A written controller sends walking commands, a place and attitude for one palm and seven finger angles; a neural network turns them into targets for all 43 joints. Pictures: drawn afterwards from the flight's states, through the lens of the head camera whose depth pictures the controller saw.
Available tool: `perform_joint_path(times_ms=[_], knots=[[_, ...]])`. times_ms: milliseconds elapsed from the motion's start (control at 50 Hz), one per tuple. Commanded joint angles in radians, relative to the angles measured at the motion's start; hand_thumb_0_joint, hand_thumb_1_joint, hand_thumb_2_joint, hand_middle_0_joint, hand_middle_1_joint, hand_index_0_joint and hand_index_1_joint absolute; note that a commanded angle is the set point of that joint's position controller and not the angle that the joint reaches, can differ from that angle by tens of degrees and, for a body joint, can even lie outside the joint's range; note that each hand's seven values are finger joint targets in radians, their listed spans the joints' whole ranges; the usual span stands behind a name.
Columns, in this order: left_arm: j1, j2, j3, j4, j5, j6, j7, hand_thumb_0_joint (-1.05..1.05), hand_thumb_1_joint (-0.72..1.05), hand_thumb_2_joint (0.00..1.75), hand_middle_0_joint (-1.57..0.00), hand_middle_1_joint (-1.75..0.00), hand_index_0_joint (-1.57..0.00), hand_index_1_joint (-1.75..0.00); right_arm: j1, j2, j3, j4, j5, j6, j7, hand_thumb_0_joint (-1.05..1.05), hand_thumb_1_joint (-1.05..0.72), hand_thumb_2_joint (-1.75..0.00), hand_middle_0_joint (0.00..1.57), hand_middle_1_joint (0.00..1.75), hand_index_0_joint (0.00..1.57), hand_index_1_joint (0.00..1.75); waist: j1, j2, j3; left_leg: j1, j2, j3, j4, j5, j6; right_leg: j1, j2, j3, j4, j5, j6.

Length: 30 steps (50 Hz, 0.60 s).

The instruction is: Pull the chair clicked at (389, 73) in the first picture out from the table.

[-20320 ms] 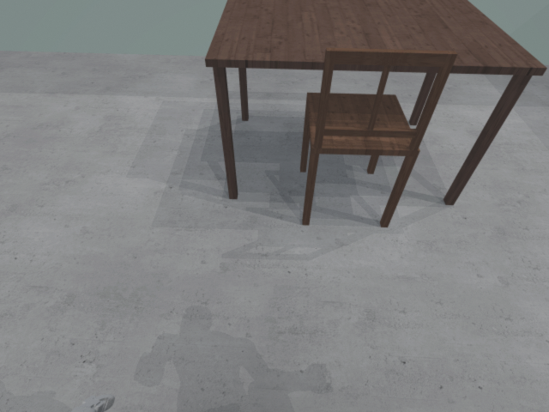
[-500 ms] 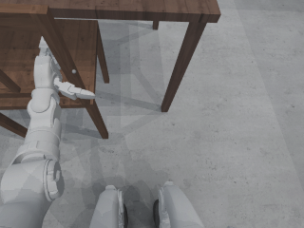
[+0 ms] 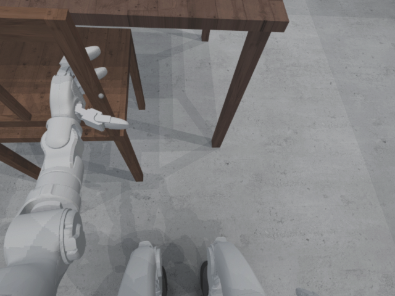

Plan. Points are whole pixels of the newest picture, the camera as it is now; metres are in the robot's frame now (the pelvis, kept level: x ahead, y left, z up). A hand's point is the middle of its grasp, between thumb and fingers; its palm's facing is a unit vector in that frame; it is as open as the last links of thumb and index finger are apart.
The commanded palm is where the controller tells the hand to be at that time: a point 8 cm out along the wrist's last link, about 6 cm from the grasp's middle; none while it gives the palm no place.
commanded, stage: hook a spindle and tug to test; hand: left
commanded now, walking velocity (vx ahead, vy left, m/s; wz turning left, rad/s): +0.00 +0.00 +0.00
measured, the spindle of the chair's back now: out of the picture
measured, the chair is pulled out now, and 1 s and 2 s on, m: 0.00 0.01 0.12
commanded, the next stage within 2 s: step backward, pulling the chair out in 1.08 s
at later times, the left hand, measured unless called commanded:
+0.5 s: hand (99, 93) +0.50 +0.16 +0.04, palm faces +0.01 -1.00 -0.02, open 5.7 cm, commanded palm +0.47 +0.19 +0.04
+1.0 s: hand (99, 103) +0.48 +0.16 +0.04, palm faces -0.01 -1.00 -0.01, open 5.8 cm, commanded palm +0.45 +0.20 +0.04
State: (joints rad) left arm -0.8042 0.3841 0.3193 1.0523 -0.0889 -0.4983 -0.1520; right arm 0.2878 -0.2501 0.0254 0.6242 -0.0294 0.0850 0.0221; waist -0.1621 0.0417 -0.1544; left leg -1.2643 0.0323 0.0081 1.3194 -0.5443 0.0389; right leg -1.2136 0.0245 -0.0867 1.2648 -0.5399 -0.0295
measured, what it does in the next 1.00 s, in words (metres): stands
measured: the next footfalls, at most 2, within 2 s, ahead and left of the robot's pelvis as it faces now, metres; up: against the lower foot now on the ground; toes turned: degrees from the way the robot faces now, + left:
none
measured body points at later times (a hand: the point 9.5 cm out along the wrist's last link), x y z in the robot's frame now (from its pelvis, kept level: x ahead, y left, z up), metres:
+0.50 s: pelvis +0.01 +0.00 +0.01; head +0.17 +0.03 +0.43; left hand +0.50 +0.22 +0.04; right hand +0.04 -0.26 -0.12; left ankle +0.03 +0.09 -0.61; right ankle +0.02 -0.11 -0.61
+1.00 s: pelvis +0.03 +0.01 +0.02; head +0.17 +0.02 +0.44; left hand +0.47 +0.21 +0.04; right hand +0.09 -0.25 -0.11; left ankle +0.03 +0.09 -0.61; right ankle +0.02 -0.11 -0.61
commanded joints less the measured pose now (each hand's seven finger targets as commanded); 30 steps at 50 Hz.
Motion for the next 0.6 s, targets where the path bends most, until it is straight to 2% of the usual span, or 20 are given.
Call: perform_joint_path(times_ms=[0,20,40,60,80,160,180,200,240,280,300,320,340,360,420,440,460,520,540,580], knots=[[-0.432,0.177,0.005,-0.213,-0.005,-0.067,-0.007,0.0,-0.11,0.47,-0.45,-1.29,-0.45,-1.29,0.165,-0.172,-0.062,-0.05,0.001,-0.017,-0.012,0.0,-0.9,-0.9,0.2,0.3,0.2,0.3,-0.032,0.103,-0.54,0.462,-0.008,-0.089,-0.134,0.381,-0.012,0.203,0.015,0.062,-0.16,0.3,0.005],[-0.422,0.167,0.002,-0.216,-0.008,-0.063,-0.008,0.0,-0.05,0.49,-0.46,-1.34,-0.46,-1.34,0.166,-0.17,-0.062,-0.053,0.001,-0.018,-0.011,0.0,-0.9,-0.9,0.2,0.3,0.2,0.3,-0.032,0.087,-0.551,0.458,-0.01,-0.086,-0.133,0.386,-0.01,0.221,0.016,0.064,-0.162,0.311,0.006],[-0.407,0.161,-0.004,-0.202,-0.007,-0.059,-0.01,0.0,0.0,0.52,-0.48,-1.4,-0.48,-1.4,0.164,-0.168,-0.062,-0.053,0.004,-0.017,-0.011,0.0,-0.9,-0.9,0.2,0.3,0.2,0.3,-0.032,0.083,-0.533,0.445,-0.01,-0.081,-0.136,0.372,-0.01,0.223,0.016,0.066,-0.169,0.305,0.007],[-0.432,0.154,-0.012,-0.219,-0.011,-0.064,-0.012,0.0,0.06,0.54,-0.5,-1.45,-0.5,-1.45,0.167,-0.169,-0.061,-0.05,0.002,-0.02,-0.011,0.0,-0.9,-0.9,0.2,0.3,0.2,0.3,-0.037,0.096,-0.539,0.468,-0.008,-0.093,-0.141,0.384,-0.011,0.205,0.016,0.059,-0.161,0.301,0.004],[-0.408,0.149,-0.011,-0.215,-0.007,-0.063,-0.011,0.0,0.12,0.56,-0.5,-1.45,-0.5,-1.45,0.168,-0.169,-0.064,-0.052,0.002,-0.019,-0.01,0.0,-0.9,-0.9,0.2,0.3,0.2,0.3,-0.025,0.115,-0.543,0.486,-0.008,-0.092,-0.144,0.394,-0.015,0.197,0.016,0.056,-0.161,0.3,0.002],[-0.42,0.131,-0.03,-0.222,-0.009,-0.068,-0.008,0.0,0.34,0.66,-0.5,-1.45,-0.5,-1.45,0.171,-0.168,-0.064,-0.044,0.0,-0.02,-0.009,0.0,-0.9,-0.9,0.2,0.3,0.2,0.3,-0.04,0.109,-0.533,0.498,-0.004,-0.098,-0.142,0.403,-0.013,0.173,0.018,0.055,-0.162,0.301,0.002],[-0.426,0.127,-0.032,-0.231,-0.009,-0.07,-0.009,0.0,0.4,0.68,-0.5,-1.45,-0.5,-1.45,0.17,-0.168,-0.065,-0.042,-0.001,-0.019,-0.008,0.0,-0.9,-0.9,0.2,0.3,0.2,0.3,-0.039,0.116,-0.538,0.503,-0.004,-0.096,-0.141,0.405,-0.015,0.176,0.017,0.054,-0.164,0.303,0.003],[-0.403,0.151,-0.011,-0.225,-0.009,-0.07,-0.008,0.0,0.45,0.71,-0.5,-1.45,-0.5,-1.45,0.172,-0.171,-0.066,-0.042,0.0,-0.019,-0.008,0.0,-0.9,-0.9,0.2,0.3,0.2,0.3,-0.029,0.11,-0.539,0.501,-0.004,-0.093,-0.142,0.41,-0.016,0.186,0.017,0.055,-0.165,0.308,0.002],[-0.412,0.131,-0.031,-0.227,-0.007,-0.07,-0.009,0.0,0.56,0.76,-0.5,-1.45,-0.5,-1.45,0.171,-0.168,-0.065,-0.044,0.001,-0.017,-0.007,0.0,-0.9,-0.9,0.2,0.3,0.2,0.3,-0.036,0.098,-0.534,0.499,-0.004,-0.096,-0.147,0.411,-0.015,0.189,0.018,0.052,-0.166,0.311,0.003],[-0.405,0.098,-0.054,-0.235,-0.008,-0.074,-0.01,0.0,0.68,0.8,-0.5,-1.45,-0.5,-1.45,0.172,-0.165,-0.067,-0.042,0.0,-0.017,-0.004,0.0,-0.9,-0.9,0.2,0.3,0.2,0.3,-0.034,0.134,-0.541,0.542,-0.002,-0.102,-0.148,0.436,-0.02,0.158,0.018,0.047,-0.163,0.31,-0.001],[-0.408,0.095,-0.054,-0.222,-0.009,-0.069,-0.01,0.0,0.73,0.83,-0.5,-1.45,-0.5,-1.45,0.172,-0.166,-0.068,-0.039,0.0,-0.016,-0.004,0.0,-0.9,-0.9,0.2,0.3,0.2,0.3,-0.04,0.119,-0.527,0.529,-0.002,-0.101,-0.146,0.429,-0.019,0.156,0.017,0.046,-0.166,0.309,0.001],[-0.407,0.128,-0.03,-0.212,-0.007,-0.068,-0.007,0.0,0.79,0.85,-0.5,-1.45,-0.5,-1.45,0.177,-0.171,-0.068,-0.034,0.0,-0.014,-0.006,0.0,-0.9,-0.9,0.2,0.3,0.2,0.3,-0.037,0.097,-0.521,0.507,-0.002,-0.1,-0.144,0.42,-0.017,0.171,0.018,0.048,-0.166,0.309,0.001],[-0.416,0.131,-0.03,-0.214,-0.007,-0.066,-0.005,0.0,0.84,0.88,-0.5,-1.45,-0.5,-1.45,0.179,-0.17,-0.067,-0.035,-0.002,-0.014,-0.007,0.0,-0.9,-0.9,0.2,0.3,0.2,0.3,-0.041,0.095,-0.518,0.5,-0.004,-0.097,-0.145,0.418,-0.015,0.181,0.018,0.049,-0.166,0.314,0.003],[-0.41,0.137,-0.024,-0.222,-0.007,-0.068,-0.004,0.0,0.9,0.9,-0.5,-1.45,-0.5,-1.45,0.183,-0.171,-0.068,-0.037,-0.001,-0.015,-0.006,0.0,-0.9,-0.9,0.2,0.3,0.2,0.3,-0.035,0.104,-0.527,0.511,-0.004,-0.1,-0.147,0.434,-0.015,0.18,0.019,0.05,-0.162,0.321,0.0],[-0.392,0.107,-0.044,-0.218,-0.005,-0.067,-0.007,0.0,0.9,0.9,-0.5,-1.45,-0.5,-1.45,0.176,-0.166,-0.069,-0.039,-0.001,-0.01,-0.005,0.0,-0.9,-0.9,0.2,0.3,0.2,0.3,-0.031,0.121,-0.528,0.53,-0.003,-0.101,-0.148,0.448,-0.019,0.169,0.017,0.046,-0.163,0.323,-0.001],[-0.396,0.091,-0.054,-0.226,-0.008,-0.065,-0.007,0.0,0.9,0.9,-0.5,-1.45,-0.5,-1.45,0.176,-0.164,-0.069,-0.039,-0.001,-0.01,-0.003,0.0,-0.9,-0.9,0.2,0.3,0.2,0.3,-0.037,0.114,-0.532,0.532,-0.004,-0.1,-0.149,0.449,-0.018,0.171,0.017,0.044,-0.165,0.325,0.001],[-0.378,0.108,-0.039,-0.231,-0.009,-0.066,-0.008,0.0,0.9,0.9,-0.5,-1.45,-0.5,-1.45,0.181,-0.167,-0.072,-0.039,-0.002,-0.011,-0.003,0.0,-0.9,-0.9,0.2,0.3,0.2,0.3,-0.029,0.117,-0.535,0.552,-0.001,-0.103,-0.151,0.471,-0.02,0.169,0.017,0.042,-0.162,0.333,-0.002],[-0.322,0.102,-0.043,-0.262,-0.008,-0.065,-0.007,0.0,0.9,0.9,-0.5,-1.45,-0.5,-1.45,0.169,-0.163,-0.072,-0.053,0.001,-0.004,-0.001,0.0,-0.9,-0.9,0.2,0.3,0.2,0.3,-0.01,0.118,-0.556,0.563,-0.002,-0.098,-0.158,0.499,-0.023,0.2,0.016,0.042,-0.164,0.359,-0.002],[-0.305,0.074,-0.059,-0.284,-0.015,-0.063,-0.007,0.0,0.9,0.9,-0.5,-1.45,-0.5,-1.45,0.164,-0.158,-0.072,-0.059,0.002,-0.004,0.002,0.0,-0.9,-0.9,0.2,0.3,0.2,0.3,-0.01,0.117,-0.568,0.564,-0.004,-0.094,-0.159,0.506,-0.021,0.217,0.017,0.044,-0.167,0.375,-0.001],[-0.264,0.05,-0.079,-0.286,-0.016,-0.057,-0.009,0.0,0.9,0.9,-0.5,-1.45,-0.5,-1.45,0.159,-0.158,-0.073,-0.062,0.006,-0.002,0.004,0.0,-0.9,-0.9,0.2,0.3,0.2,0.3,-0.01,0.103,-0.549,0.572,0.0,-0.098,-0.166,0.515,-0.024,0.206,0.017,0.041,-0.171,0.373,-0.001]])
